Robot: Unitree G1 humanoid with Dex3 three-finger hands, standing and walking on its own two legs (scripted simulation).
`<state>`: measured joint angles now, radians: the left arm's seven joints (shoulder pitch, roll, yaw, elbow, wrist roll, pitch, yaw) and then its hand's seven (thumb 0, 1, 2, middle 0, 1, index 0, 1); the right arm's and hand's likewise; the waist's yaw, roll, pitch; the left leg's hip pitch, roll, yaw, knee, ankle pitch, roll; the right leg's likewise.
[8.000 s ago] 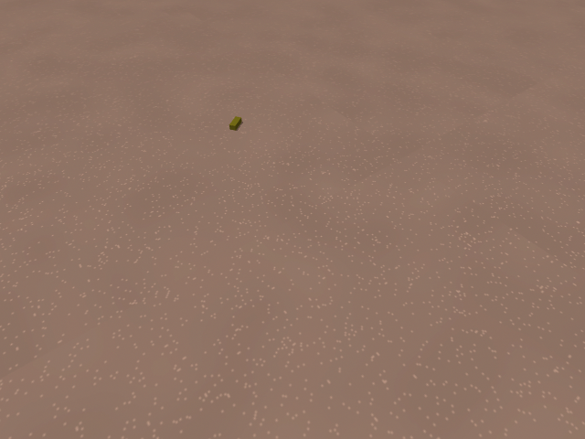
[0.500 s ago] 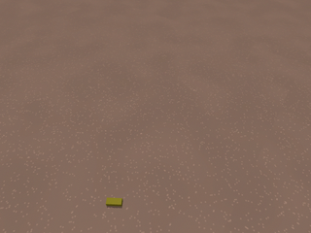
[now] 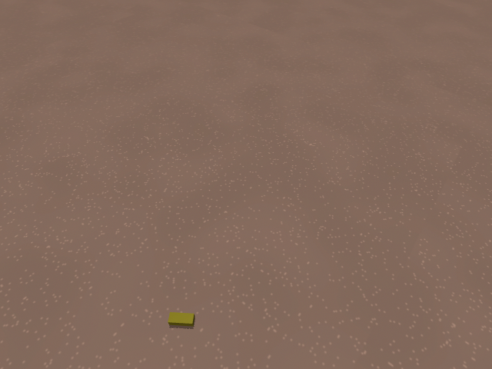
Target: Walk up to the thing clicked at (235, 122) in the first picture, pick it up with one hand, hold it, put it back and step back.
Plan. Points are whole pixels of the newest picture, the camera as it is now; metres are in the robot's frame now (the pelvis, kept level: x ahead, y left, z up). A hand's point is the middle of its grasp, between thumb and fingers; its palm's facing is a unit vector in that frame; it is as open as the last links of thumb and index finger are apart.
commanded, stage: stand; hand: left
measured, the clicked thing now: (181, 319) +0.45 +0.24 -0.77
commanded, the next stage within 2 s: none
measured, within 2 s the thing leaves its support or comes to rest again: neither
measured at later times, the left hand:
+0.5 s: hand out of the picture +0.08 +0.25 -0.16, palm faces -0.02 -0.94 -0.34, open 7.4 cm
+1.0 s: hand out of the picture +0.08 +0.26 -0.16, palm faces -0.02 -0.94 -0.35, open 7.4 cm
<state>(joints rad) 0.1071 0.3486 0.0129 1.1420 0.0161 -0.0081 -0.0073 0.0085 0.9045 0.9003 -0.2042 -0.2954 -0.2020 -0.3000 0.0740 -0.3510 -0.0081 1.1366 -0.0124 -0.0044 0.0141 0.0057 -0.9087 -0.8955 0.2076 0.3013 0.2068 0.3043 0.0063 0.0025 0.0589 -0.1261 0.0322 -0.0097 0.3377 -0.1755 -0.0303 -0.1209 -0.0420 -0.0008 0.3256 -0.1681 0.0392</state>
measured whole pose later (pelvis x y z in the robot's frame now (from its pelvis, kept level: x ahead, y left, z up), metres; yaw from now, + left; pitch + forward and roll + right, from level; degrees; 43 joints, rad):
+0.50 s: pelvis +0.00 +0.00 +0.00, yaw +0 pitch -2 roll +0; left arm 0.10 0.35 0.01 1.13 0.01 -0.01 -0.01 0.01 0.90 0.90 -0.20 -0.30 -0.20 -0.30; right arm 0.10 -0.35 0.00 1.14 -0.01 0.00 0.01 0.01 -0.91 -0.90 0.21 0.30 0.21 0.30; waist 0.00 0.00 0.06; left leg -0.13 0.03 -0.01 0.34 -0.18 -0.03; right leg -0.12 -0.04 -0.01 0.32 -0.17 0.04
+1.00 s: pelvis +0.01 +0.00 +0.00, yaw +0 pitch -2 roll +0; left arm 0.11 0.35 0.00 1.13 0.01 -0.01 0.00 0.01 0.90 0.90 -0.20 -0.30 -0.20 -0.30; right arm 0.09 -0.35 0.00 1.13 -0.01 -0.01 0.01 0.01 -0.91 -0.90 0.21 0.30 0.21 0.30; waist 0.01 0.00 0.05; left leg -0.11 0.03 -0.02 0.33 -0.19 -0.03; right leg -0.11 -0.05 -0.01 0.32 -0.19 0.04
